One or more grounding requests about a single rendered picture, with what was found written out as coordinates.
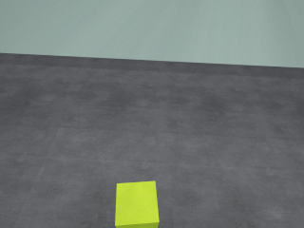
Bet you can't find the carton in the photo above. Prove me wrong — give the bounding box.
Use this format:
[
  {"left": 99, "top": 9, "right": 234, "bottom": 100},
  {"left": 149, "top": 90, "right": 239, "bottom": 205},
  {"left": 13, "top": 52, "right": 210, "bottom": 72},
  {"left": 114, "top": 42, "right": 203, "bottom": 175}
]
[{"left": 115, "top": 180, "right": 160, "bottom": 228}]

